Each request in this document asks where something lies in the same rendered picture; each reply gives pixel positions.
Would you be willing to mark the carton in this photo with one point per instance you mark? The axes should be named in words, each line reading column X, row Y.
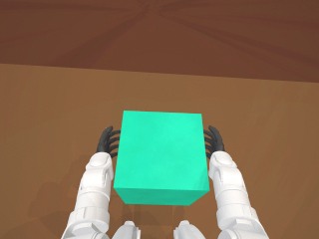
column 161, row 159

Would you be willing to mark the right robot shin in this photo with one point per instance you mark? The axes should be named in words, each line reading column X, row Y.
column 184, row 222

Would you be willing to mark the left robot hand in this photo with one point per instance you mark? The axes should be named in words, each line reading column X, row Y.
column 105, row 141

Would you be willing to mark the right robot upper arm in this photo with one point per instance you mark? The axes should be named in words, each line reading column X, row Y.
column 235, row 233

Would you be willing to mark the robot right forearm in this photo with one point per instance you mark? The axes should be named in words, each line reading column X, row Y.
column 233, row 205

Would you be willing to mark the left robot thigh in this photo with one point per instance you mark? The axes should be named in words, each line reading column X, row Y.
column 128, row 232

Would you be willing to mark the right robot hand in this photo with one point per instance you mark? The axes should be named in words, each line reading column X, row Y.
column 215, row 141

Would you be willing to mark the robot left forearm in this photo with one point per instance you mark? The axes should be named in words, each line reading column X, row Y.
column 92, row 203

